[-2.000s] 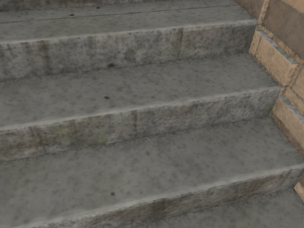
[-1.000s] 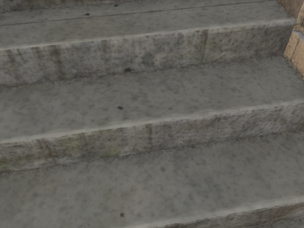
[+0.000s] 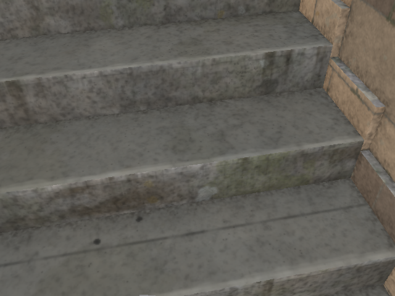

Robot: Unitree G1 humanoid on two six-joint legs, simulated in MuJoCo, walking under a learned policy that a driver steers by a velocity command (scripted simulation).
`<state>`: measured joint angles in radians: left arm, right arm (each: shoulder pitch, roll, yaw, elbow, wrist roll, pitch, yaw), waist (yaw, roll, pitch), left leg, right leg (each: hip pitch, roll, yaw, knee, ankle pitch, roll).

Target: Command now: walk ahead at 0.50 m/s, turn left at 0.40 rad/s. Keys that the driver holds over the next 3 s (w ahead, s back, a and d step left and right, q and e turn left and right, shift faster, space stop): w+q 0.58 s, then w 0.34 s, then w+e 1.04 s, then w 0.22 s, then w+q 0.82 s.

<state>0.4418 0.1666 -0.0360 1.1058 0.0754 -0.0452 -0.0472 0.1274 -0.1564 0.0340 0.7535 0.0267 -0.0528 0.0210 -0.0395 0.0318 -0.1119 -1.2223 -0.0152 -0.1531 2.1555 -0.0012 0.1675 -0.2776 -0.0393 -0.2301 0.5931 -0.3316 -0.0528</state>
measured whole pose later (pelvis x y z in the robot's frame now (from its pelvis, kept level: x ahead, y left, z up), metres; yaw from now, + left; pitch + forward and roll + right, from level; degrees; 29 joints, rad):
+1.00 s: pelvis +0.54 +0.12 +0.32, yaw +26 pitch +2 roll -2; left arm 0.51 0.17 0.00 1.09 0.04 -0.03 -0.04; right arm 0.10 -0.16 0.03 0.69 0.02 -0.09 0.06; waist 0.00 0.03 -0.10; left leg -1.01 -0.07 -0.23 2.03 -0.07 0.17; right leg -0.36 0.02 -0.12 0.66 -0.33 -0.06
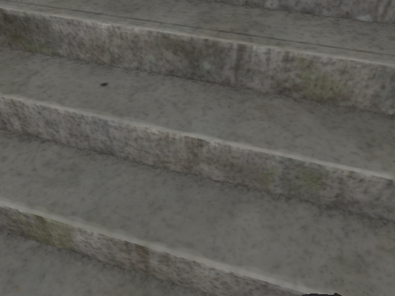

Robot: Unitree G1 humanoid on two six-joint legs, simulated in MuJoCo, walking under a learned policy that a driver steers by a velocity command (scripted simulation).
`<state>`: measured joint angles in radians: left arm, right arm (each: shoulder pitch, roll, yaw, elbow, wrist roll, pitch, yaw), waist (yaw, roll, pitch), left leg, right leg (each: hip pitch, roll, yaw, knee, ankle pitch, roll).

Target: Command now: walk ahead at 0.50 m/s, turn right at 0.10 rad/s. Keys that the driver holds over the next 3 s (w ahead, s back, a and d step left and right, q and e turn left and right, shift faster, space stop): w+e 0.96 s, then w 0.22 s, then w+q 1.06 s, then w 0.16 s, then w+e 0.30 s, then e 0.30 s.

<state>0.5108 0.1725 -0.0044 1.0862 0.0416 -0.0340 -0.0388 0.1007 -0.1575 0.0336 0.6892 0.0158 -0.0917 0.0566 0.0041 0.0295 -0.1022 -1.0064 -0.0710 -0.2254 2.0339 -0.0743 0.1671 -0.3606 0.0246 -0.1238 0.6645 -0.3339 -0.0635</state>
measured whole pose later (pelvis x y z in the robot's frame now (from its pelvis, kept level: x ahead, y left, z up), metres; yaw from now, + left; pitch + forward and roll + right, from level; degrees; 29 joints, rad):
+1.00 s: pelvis +0.53 -0.07 +0.28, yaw -30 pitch +2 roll +0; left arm 0.26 0.26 0.04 0.79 0.01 -0.02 -0.03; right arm 0.17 -0.25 -0.04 0.78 -0.01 -0.10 0.02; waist 0.00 0.01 -0.04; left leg -0.54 0.04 -0.10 1.78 -0.09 0.07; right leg -0.67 0.09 -0.12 1.02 -0.39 -0.15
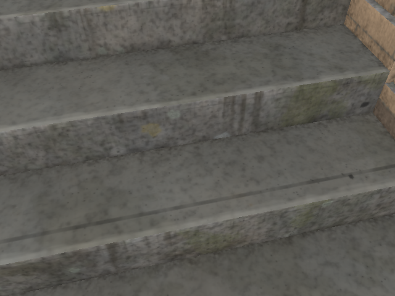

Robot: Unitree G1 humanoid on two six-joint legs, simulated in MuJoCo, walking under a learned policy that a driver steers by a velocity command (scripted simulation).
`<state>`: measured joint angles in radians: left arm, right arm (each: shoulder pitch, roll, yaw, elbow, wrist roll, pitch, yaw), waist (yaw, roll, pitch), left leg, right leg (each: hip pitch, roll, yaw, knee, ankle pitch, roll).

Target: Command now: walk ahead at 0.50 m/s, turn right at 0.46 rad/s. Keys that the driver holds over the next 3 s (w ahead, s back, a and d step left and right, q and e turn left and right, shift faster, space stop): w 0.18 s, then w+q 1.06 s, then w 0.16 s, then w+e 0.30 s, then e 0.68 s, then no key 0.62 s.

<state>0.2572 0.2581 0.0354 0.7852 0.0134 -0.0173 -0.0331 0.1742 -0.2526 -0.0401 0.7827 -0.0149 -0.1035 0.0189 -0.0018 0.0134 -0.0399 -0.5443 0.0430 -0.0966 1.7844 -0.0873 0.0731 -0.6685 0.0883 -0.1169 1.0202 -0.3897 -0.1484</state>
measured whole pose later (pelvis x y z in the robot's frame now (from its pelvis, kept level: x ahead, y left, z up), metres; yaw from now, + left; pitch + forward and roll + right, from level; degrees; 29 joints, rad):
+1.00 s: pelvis +0.59 -0.02 +0.33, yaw +17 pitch +3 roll -2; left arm 0.11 0.18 0.00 0.74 0.05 -0.08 0.04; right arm 0.34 -0.22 -0.03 0.88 -0.01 -0.04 0.05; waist 0.03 0.02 -0.10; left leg -0.68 -0.10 -0.14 1.78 -0.14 0.15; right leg -0.67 -0.09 -0.16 1.06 -0.44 -0.03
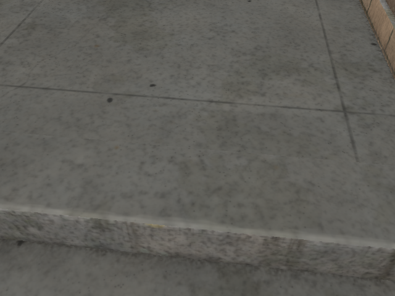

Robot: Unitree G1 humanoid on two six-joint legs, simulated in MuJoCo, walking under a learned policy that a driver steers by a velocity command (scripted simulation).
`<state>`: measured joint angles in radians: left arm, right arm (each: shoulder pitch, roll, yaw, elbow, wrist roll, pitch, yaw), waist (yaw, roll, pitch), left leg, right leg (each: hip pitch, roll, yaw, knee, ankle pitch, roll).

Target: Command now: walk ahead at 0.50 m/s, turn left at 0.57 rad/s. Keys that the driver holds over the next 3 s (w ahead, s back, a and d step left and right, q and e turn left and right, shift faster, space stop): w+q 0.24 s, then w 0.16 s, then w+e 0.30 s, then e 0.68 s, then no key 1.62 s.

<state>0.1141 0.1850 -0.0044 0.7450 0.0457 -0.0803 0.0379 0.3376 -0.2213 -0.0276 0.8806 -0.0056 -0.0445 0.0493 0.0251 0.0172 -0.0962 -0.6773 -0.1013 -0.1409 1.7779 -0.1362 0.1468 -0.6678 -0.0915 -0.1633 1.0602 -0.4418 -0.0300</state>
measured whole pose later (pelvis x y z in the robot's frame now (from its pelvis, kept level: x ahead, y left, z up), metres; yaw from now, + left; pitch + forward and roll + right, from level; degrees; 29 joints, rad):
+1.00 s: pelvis +0.53 +0.14 +0.27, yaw +0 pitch +2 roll -1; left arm 0.03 0.11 -0.06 0.67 0.02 0.02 -0.06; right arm 0.37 -0.16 0.02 0.97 0.01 -0.02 -0.05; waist 0.01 0.00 -0.04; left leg -0.07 0.12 0.28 0.52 -0.11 0.02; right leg -0.89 0.03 -0.19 1.27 -0.49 -0.17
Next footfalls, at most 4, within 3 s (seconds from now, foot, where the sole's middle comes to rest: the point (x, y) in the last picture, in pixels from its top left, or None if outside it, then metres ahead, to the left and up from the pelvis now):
0.44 left None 0.43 0.24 -0.53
0.98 right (193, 180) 0.74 0.06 -0.37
1.72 left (125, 144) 0.88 0.28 -0.37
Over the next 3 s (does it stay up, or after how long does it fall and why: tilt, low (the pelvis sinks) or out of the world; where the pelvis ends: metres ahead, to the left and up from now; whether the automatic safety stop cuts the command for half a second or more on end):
stays up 0.78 0.20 0.41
